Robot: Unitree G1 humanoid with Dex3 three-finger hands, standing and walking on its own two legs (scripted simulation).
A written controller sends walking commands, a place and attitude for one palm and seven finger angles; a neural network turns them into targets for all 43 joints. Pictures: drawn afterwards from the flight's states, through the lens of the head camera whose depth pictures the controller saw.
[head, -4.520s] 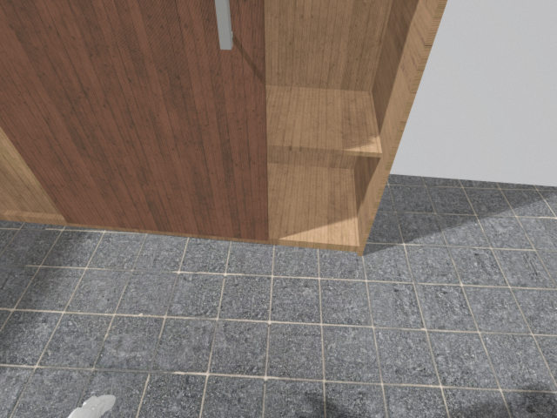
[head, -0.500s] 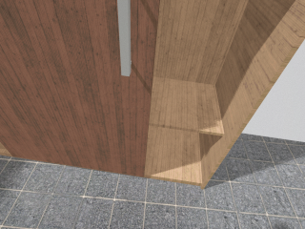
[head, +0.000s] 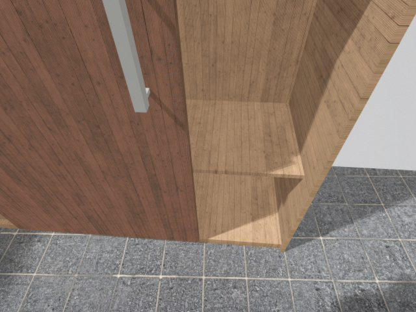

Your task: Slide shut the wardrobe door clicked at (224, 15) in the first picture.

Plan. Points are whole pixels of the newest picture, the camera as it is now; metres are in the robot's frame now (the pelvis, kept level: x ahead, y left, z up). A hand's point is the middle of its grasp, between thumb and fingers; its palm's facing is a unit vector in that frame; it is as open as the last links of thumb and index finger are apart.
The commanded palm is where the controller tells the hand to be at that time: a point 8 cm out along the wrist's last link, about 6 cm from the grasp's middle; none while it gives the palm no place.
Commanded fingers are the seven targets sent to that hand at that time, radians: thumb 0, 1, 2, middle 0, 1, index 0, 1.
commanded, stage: come to a stop and stand still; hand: left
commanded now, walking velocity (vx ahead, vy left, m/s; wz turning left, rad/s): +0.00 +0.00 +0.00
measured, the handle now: (130, 42) +0.53 +0.16 +0.27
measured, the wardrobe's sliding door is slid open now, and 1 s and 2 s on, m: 0.40 0.40 0.40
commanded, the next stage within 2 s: look again from close up in 0.54 s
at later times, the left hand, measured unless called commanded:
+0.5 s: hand out of the picture -0.05 +0.15 -0.17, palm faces +0.07 -0.98 -0.16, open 7.3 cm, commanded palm none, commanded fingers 0.00 0.90 0.90 -0.20 -0.30 -0.20 -0.30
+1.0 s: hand out of the picture -0.01 +0.22 -0.17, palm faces +0.02 -0.98 -0.21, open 7.3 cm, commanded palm none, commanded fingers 0.00 0.90 0.90 -0.20 -0.30 -0.20 -0.30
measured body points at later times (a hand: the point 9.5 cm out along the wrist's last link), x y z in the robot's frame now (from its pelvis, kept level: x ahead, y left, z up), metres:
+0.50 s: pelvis -0.02 -0.01 +0.00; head -0.01 -0.01 +0.45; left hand -0.05 +0.20 -0.16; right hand -0.03 -0.22 -0.16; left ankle -0.07 +0.13 -0.74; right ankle +0.00 -0.07 -0.74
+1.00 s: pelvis -0.03 +0.04 +0.00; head -0.04 +0.03 +0.45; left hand -0.01 +0.27 -0.16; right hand -0.05 -0.15 -0.17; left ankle -0.06 +0.13 -0.74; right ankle +0.00 -0.07 -0.74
